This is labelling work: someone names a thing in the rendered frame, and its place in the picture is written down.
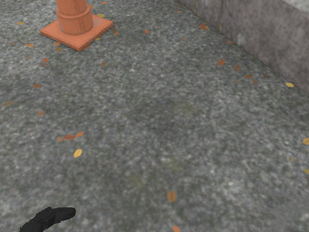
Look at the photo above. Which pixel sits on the robot left hand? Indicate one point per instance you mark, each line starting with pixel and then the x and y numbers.
pixel 47 217

